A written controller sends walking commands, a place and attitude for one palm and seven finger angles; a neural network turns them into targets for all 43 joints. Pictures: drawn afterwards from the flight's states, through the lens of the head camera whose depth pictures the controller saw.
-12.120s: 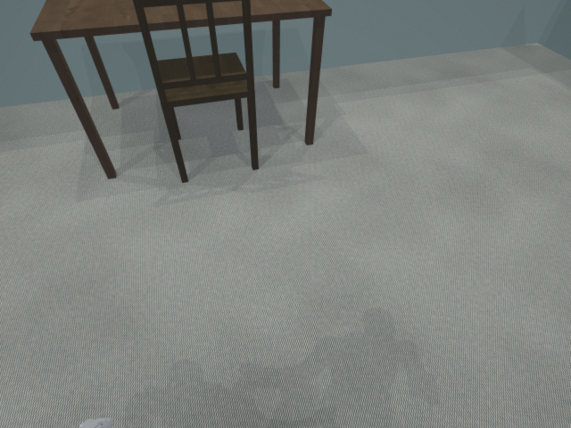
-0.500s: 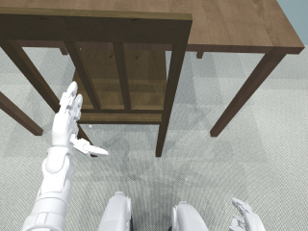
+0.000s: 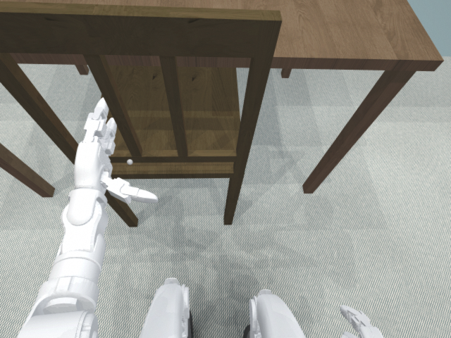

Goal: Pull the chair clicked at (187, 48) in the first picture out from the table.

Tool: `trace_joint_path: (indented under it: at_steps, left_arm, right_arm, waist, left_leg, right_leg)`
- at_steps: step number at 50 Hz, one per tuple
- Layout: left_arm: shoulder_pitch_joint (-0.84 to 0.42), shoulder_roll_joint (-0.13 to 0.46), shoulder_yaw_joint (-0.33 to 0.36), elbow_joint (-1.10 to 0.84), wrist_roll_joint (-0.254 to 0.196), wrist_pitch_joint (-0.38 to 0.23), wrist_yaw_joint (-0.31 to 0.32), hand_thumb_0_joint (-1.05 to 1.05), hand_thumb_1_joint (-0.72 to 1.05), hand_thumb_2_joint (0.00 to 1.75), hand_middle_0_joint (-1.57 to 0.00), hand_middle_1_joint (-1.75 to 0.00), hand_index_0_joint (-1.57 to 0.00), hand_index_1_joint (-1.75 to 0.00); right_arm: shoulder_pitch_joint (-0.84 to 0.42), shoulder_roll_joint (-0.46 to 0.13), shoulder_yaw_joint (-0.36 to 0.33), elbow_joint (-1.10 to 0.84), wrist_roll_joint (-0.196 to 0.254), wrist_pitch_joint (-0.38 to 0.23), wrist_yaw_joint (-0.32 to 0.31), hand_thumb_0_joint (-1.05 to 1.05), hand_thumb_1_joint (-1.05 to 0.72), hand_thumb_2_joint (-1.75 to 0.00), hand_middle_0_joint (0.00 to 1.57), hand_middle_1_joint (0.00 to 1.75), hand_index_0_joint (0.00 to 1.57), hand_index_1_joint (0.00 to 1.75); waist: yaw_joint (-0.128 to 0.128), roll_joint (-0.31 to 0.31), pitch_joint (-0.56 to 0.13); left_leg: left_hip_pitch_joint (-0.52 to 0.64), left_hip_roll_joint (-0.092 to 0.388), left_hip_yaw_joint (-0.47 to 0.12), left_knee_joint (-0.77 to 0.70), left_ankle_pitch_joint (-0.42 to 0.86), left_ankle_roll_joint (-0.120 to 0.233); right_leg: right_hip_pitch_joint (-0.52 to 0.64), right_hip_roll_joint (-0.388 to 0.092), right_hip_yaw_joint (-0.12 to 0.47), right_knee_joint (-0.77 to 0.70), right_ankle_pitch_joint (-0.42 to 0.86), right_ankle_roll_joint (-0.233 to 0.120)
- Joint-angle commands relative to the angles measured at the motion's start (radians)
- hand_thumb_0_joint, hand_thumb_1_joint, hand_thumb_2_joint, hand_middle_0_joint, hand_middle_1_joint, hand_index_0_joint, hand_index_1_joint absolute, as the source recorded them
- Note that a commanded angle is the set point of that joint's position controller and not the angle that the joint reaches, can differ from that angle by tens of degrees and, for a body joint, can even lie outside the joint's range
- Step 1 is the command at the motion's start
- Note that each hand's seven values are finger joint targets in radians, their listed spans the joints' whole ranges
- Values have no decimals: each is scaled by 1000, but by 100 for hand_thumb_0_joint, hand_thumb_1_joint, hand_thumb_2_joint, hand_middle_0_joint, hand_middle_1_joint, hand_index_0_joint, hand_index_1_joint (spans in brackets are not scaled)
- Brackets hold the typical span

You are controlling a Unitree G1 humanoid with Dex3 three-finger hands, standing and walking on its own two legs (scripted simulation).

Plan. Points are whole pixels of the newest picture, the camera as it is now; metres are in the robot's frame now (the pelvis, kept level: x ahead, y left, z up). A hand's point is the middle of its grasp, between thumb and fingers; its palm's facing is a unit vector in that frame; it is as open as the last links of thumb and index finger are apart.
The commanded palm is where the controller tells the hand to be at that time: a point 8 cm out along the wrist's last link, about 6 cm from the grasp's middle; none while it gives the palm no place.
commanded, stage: push the fingers through the gap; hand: left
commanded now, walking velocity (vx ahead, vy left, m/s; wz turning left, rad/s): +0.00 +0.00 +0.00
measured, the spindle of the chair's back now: (120, 114) +0.51 +0.20 +0.04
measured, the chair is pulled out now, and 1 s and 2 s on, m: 0.00 0.00 0.00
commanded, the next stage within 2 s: hook a spindle and tug to test in 1.14 s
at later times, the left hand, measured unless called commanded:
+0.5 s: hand (131, 137) +0.46 +0.17 +0.03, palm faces +0.04 -1.00 -0.04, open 16.9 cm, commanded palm +0.44 +0.22 +0.03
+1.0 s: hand (130, 127) +0.49 +0.18 +0.03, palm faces +0.04 -1.00 -0.03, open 16.9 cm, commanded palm +0.46 +0.22 +0.03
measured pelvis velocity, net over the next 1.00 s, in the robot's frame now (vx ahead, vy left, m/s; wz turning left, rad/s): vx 0.00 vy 0.00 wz -0.02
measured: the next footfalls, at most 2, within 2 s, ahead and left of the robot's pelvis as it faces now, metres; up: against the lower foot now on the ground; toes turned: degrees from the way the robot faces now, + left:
none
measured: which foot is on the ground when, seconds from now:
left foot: down 0.00-1.00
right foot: down 0.00-1.00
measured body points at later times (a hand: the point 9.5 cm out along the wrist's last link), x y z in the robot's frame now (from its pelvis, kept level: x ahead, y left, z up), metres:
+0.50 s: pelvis +0.00 +0.00 +0.00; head +0.14 +0.02 +0.42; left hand +0.45 +0.23 +0.03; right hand +0.06 -0.27 -0.12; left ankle +0.06 +0.12 -0.62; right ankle +0.00 -0.12 -0.62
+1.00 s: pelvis +0.00 +0.00 -0.01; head +0.15 +0.02 +0.42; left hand +0.48 +0.23 +0.03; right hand +0.04 -0.26 -0.13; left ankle +0.06 +0.12 -0.62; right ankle +0.00 -0.12 -0.62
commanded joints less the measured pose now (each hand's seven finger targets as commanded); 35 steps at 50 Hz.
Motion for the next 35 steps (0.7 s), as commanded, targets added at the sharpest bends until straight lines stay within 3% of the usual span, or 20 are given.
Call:
trace_joint_path:
  at_steps: [1, 4, 5, 6, 9, 11, 14, 16, 19, 23, 25, 27, 30, 35]
  left_arm:
    - [-344, 209, 78, -171, -5, -85, 7, 0, -50, 30, -6, -8, -6, -8]
    - [-374, 176, 47, -156, 0, -95, 0, 0, -50, 30, -6, -8, -6, -8]
    - [-383, 163, 41, -118, 0, -89, -2, 0, -50, 30, -6, -8, -6, -8]
    - [-409, 199, 65, -99, 4, -90, -1, 0, -50, 30, -6, -8, -6, -8]
    - [-465, 204, 63, -90, 10, -94, -5, 0, -50, 30, -6, -8, -6, -8]
    - [-462, 221, 84, -64, 12, -94, -3, 0, -50, 30, -6, -8, -6, -8]
    - [-505, 228, 90, -30, 14, -97, -4, 0, -50, 30, -6, -8, -6, -8]
    - [-502, 266, 122, -19, 20, -102, -6, 0, -50, 30, -6, -8, -6, -8]
    - [-535, 221, 83, -24, 18, -104, -11, 0, -50, 30, -6, -8, -6, -8]
    - [-594, 264, 115, 51, 29, -100, -9, 0, -50, 30, -6, -8, -6, -8]
    - [-619, 293, 138, 40, 31, -113, -9, 0, -50, 30, -6, -8, -6, -8]
    - [-638, 269, 114, 27, 34, -120, -15, 0, -50, 30, -6, -8, -6, -8]
    - [-613, 264, 119, 73, 32, -113, -20, 0, -50, 30, -6, -8, -6, -8]
    - [-673, 318, 158, 113, 39, -108, -18, 0, -50, 30, -6, -8, -6, -8]
  right_arm:
    - [80, -169, -60, -77, -4, -26, -13, 0, -90, -90, 20, 30, 20, 30]
    - [90, -169, -62, -76, -5, -23, -9, 0, -90, -90, 20, 30, 20, 30]
    - [94, -168, -61, -69, -5, -20, -9, 0, -90, -90, 20, 30, 20, 30]
    - [100, -174, -62, -62, -6, -16, -10, 0, -90, -90, 20, 30, 20, 30]
    - [114, -175, -62, -58, -9, -11, -10, 0, -90, -90, 20, 30, 20, 30]
    - [118, -175, -62, -54, -11, -5, -8, 0, -90, -90, 20, 30, 20, 30]
    - [127, -175, -61, -49, -13, 2, -6, 0, -90, -90, 20, 30, 20, 30]
    - [131, -178, -62, -47, -16, 9, -6, 0, -90, -90, 20, 30, 20, 30]
    - [138, -173, -62, -51, -16, 15, 2, 0, -90, -90, 20, 30, 20, 30]
    - [148, -179, -60, -38, -19, 29, 2, 0, -90, -90, 20, 30, 20, 30]
    - [154, -184, -61, -36, -22, 32, 0, 0, -90, -90, 20, 30, 20, 30]
    - [156, -178, -61, -36, -24, 34, 4, 0, -90, -90, 20, 30, 20, 30]
    - [167, -179, -62, -33, -24, 41, 9, 0, -90, -90, 20, 30, 20, 30]
    - [177, -184, -58, -28, -27, 52, 7, 0, -90, -90, 20, 30, 20, 30]
  waist:
    - [-12, 42, -417]
    - [-21, 65, -434]
    - [-28, 46, -420]
    - [-28, 39, -409]
    - [-32, 73, -440]
    - [-25, 72, -454]
    - [-41, 56, -448]
    - [-28, 64, -473]
    - [-40, 101, -481]
    - [-55, 58, -440]
    - [-50, 79, -476]
    - [-51, 112, -502]
    - [-52, 95, -496]
    - [-62, 75, -481]
  left_leg:
    - [442, -35, -45, -131, 232, 12]
    - [472, -33, -53, -130, 250, 11]
    - [459, -34, -50, -130, 234, 11]
    - [444, -33, -52, -127, 227, 12]
    - [469, -33, -56, -122, 243, 12]
    - [474, -33, -56, -121, 269, 10]
    - [448, -34, -51, -110, 266, 16]
    - [456, -32, -51, -109, 283, 13]
    - [487, -31, -55, -109, 304, 12]
    - [426, -33, -52, -102, 256, 18]
    - [453, -30, -55, -97, 279, 16]
    - [489, -29, -59, -97, 311, 13]
    - [487, -29, -60, -96, 324, 14]
    - [439, -30, -55, -85, 292, 20]
  right_leg:
    - [57, 26, 23, -193, 266, -27]
    - [31, 28, 17, -186, 268, -30]
    - [28, 27, 17, -194, 258, -27]
    - [27, 28, 18, -191, 254, -27]
    - [13, 28, 16, -183, 257, -30]
    - [24, 29, 15, -181, 278, -31]
    - [26, 31, 19, -180, 284, -27]
    - [36, 30, 21, -175, 299, -27]
    - [14, 32, 16, -171, 304, -30]
    - [14, 33, 18, -179, 279, -24]
    - [6, 32, 20, -170, 289, -26]
    - [1, 34, 17, -167, 306, -29]
    - [1, 37, 14, -168, 316, -29]
    - [3, 37, 21, -169, 304, -25]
